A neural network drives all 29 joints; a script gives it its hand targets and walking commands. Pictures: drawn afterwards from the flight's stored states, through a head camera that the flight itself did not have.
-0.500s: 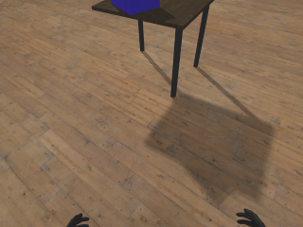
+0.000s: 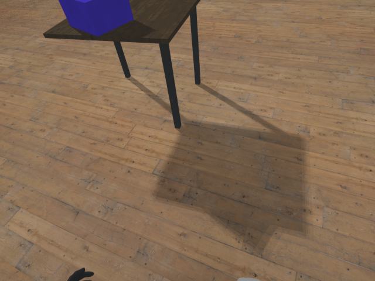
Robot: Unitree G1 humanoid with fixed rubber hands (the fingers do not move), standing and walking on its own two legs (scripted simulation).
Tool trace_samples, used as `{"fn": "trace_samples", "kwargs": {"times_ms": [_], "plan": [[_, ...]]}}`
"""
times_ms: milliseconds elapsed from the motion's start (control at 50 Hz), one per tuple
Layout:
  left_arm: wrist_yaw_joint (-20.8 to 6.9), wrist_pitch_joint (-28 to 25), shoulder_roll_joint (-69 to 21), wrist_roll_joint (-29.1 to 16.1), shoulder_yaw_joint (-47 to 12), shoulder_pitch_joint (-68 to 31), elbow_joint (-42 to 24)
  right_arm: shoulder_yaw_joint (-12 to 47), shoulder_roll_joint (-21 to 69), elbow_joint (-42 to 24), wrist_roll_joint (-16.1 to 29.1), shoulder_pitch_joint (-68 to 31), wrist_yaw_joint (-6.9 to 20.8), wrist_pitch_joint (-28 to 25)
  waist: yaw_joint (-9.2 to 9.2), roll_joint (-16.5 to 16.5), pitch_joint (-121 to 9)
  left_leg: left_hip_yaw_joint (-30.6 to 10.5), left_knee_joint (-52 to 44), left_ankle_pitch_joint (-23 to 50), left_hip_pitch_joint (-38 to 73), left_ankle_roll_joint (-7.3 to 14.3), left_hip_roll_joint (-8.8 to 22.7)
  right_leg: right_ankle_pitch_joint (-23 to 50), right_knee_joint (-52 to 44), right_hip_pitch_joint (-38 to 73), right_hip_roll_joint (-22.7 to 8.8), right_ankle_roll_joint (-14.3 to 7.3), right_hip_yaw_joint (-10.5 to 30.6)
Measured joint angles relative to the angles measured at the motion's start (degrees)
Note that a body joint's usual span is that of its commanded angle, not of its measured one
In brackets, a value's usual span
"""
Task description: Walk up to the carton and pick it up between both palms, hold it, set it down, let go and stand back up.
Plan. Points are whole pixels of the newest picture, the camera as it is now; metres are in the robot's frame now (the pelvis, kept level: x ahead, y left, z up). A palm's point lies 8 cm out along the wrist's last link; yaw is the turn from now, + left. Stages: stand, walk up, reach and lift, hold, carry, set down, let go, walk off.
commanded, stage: walk up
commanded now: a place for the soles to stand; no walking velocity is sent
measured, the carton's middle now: (96, 7) +1.59 +0.50 +0.04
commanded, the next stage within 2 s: none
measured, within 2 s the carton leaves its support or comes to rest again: neither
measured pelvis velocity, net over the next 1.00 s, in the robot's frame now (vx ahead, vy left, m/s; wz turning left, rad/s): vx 0.48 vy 0.18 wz -0.27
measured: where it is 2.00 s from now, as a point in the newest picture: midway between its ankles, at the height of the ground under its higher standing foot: (136, 173)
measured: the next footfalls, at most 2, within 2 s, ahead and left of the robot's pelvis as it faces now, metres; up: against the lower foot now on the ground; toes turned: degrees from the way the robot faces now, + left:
left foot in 0.42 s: +0.38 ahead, +0.24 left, +0.00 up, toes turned -2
right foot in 0.80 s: +0.51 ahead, +0.01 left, +0.00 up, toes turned -18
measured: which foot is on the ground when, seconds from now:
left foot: up 0.00-0.40, down 0.42-0.82, up 0.84-1.00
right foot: down 0.00-0.42, up 0.44-0.78, down 0.80-1.00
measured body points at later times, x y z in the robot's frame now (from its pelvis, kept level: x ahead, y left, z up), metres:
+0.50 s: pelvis +0.24 +0.12 +0.00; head +0.25 +0.12 +0.45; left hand +0.34 +0.41 -0.11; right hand +0.34 -0.16 -0.09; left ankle +0.34 +0.24 -0.71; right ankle +0.12 -0.05 -0.63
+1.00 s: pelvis +0.48 +0.18 +0.02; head +0.49 +0.13 +0.47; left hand +0.63 +0.43 -0.06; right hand +0.50 -0.11 -0.11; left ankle +0.55 +0.30 -0.63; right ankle +0.47 +0.03 -0.71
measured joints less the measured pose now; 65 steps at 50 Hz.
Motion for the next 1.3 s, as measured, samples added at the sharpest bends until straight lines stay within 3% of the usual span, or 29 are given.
{"fn": "trace_samples", "kwargs": {"times_ms": [60,100,160,220,320,380,420,460,500,540,660,780,820,860,900,940,1040,1120,1180,1220,1260,1300], "plan": [[2.8,0.6,-0.9,0.9,-1.6,1.1,1.9,0.6,-0.1,-1.3,0.1,-1.7,0.6,2.4,1.24,1.7,0.4,-5.3,18.9,2.4,-10.2,-2.5,-1.7,-0.8,1.1,2.0,1.5,-0.3,0.5],[3.6,0.7,-1.7,1.4,-2.5,2.6,3.8,0.9,0.2,-3.4,0.0,-3.4,1.2,2.5,1.59,2.5,0.3,-5.6,20.8,7.4,-16.0,-4.0,-1.3,-0.4,-2.5,5.2,1.6,0.3,1.3],[3.5,-0.3,-2.2,1.3,-3.3,4.4,6.1,1.3,1.2,-5.8,0.3,-5.2,2.7,2.1,2.33,2.9,-0.2,-6.3,16.6,14.7,-22.5,-5.5,0.2,1.2,-8.7,10.0,1.3,0.9,2.6],[3.2,-1.3,-2.1,1.1,-3.1,5.7,7.5,1.7,2.4,-7.1,0.6,-6.8,3.6,2.1,2.99,2.5,-0.6,-7.4,10.1,20.5,-26.2,-5.8,1.4,1.2,-13.2,13.9,0.6,1.2,3.8],[2.9,-1.8,-0.7,1.1,-2.3,6.1,8.1,1.3,3.8,-8.4,0.4,-9.2,4.1,1.5,4.17,1.2,-0.1,-8.0,-2.5,26.8,-25.4,-4.3,2.3,-2.1,-15.2,18.8,-1.4,2.4,5.6],[3.0,-1.0,0.2,1.5,-1.8,6.3,7.5,0.7,4.2,-9.3,0.4,-9.8,3.7,0.6,4.52,-0.2,0.2,-6.8,-8.5,24.3,-20.1,-3.2,1.3,-6.2,-13.4,21.0,-3.6,3.6,6.8],[3.1,-0.1,0.7,1.7,-1.5,7.0,6.5,0.5,3.8,-10.7,0.3,-9.7,2.9,-0.8,4.06,-1.3,0.5,-5.4,-11.6,21.5,-15.1,-2.8,-0.2,-11.0,-4.9,18.9,-5.6,2.6,7.9],[3.1,1.4,1.0,0.8,-1.4,5.6,6.1,0.9,3.9,-10.6,0.1,-9.9,1.7,-1.6,2.63,-2.6,1.8,-3.8,-5.4,18.3,-16.0,-3.5,-1.3,-14.0,14.3,11.4,-4.7,1.9,10.4],[3.2,2.4,0.8,0.2,-1.5,3.4,5.3,1.6,4.2,-9.3,0.8,-9.2,0.7,-1.2,1.7,-3.6,2.5,-2.2,-4.7,15.5,-13.9,-2.6,-1.7,-10.9,28.1,3.8,-2.6,1.6,10.1],[3.1,2.8,0.5,0.0,-1.5,1.2,4.3,1.7,4.6,-7.8,0.9,-7.6,0.0,-0.7,0.93,-4.2,2.8,-0.6,-7.4,15.0,-10.5,-1.5,-2.2,-7.4,31.3,-2.1,-2.0,1.8,7.1],[1.9,2.5,-1.7,-0.6,-1.5,-2.1,2.2,1.6,3.9,-3.8,0.6,-2.1,-0.4,-0.5,-2.01,-3.7,1.6,3.0,-14.9,13.1,-1.4,0.3,-4.0,-5.0,16.7,-8.9,-1.7,2.5,1.1],[2.0,1.4,-3.5,-0.8,-1.5,-3.7,1.3,1.6,2.5,-2.0,0.9,1.0,0.3,0.5,-3.76,-1.0,1.2,5.1,-13.8,6.5,3.8,-0.4,-4.8,4.9,-1.6,-4.2,-0.9,1.4,-1.4],[2.6,0.7,-3.4,-0.3,-1.3,-3.8,0.5,1.9,2.4,-1.6,0.8,1.9,0.5,1.0,-2.74,0.1,1.2,5.3,-8.0,2.1,3.2,-0.8,-3.6,7.2,-4.0,-1.6,0.5,0.4,-1.9],[3.8,0.5,-3.2,0.9,-1.8,-4.1,0.1,2.3,2.7,-1.5,0.2,1.0,0.6,2.3,-0.81,1.1,2.3,2.0,5.5,-0.6,-1.5,-1.9,-3.5,5.0,-0.5,-1.5,1.3,0.0,-1.6],[5.2,0.8,-3.1,1.1,-2.1,-3.1,0.8,2.5,2.6,-2.5,-0.4,-0.8,0.9,3.9,0.71,1.2,3.0,-1.2,18.8,0.9,-8.3,-3.1,-4.3,2.7,-0.5,0.2,1.0,-0.6,-0.5],[5.9,0.9,-3.3,1.3,-2.4,-1.5,2.3,2.3,2.1,-4.1,-0.6,-3.0,1.1,4.3,1.64,1.6,3.5,-3.0,24.0,4.9,-14.2,-4.2,-3.8,2.6,-3.1,3.1,0.1,0.1,0.6],[5.3,-0.3,-2.1,1.2,-2.3,2.3,5.8,1.2,2.0,-7.8,0.0,-7.5,3.0,3.7,2.88,2.2,3.5,-6.6,14.7,14.2,-22.7,-5.5,1.3,2.4,-9.3,9.8,-2.4,2.0,1.9],[4.7,-0.7,-0.2,1.2,-1.4,3.6,6.5,1.1,3.4,-8.9,0.4,-10.1,4.0,3.0,3.62,0.9,3.3,-7.4,0.7,18.6,-21.6,-4.4,4.0,-0.9,-9.4,12.8,-4.6,2.9,2.6],[4.5,0.0,0.9,1.7,-0.8,4.5,6.3,0.9,3.9,-9.4,0.5,-10.4,4.0,2.1,3.87,-0.5,2.3,-5.3,-7.0,19.7,-15.9,-2.9,3.5,-5.5,-6.0,13.7,-7.0,3.3,3.9],[4.4,1.1,1.7,2.0,-0.3,4.6,6.3,0.8,4.3,-9.3,0.6,-10.3,3.3,0.7,2.67,-2.7,2.5,-3.3,-6.0,17.1,-13.8,-4.7,1.4,-10.8,3.6,11.2,-9.2,1.7,6.1],[4.6,2.7,1.5,0.9,0.0,3.4,6.3,1.7,4.8,-8.6,1.0,-9.7,2.4,0.3,1.52,-3.8,2.9,-1.9,-2.0,13.1,-13.5,-4.4,0.6,-15.5,18.3,5.7,-6.4,1.6,8.6],[4.8,3.4,0.7,0.1,-0.4,1.6,5.7,2.3,5.1,-7.6,1.7,-8.2,1.4,0.6,0.31,-4.0,3.2,-0.5,-3.4,12.3,-10.9,-3.0,0.1,-14.4,28.7,0.1,-3.2,1.8,7.4]]}}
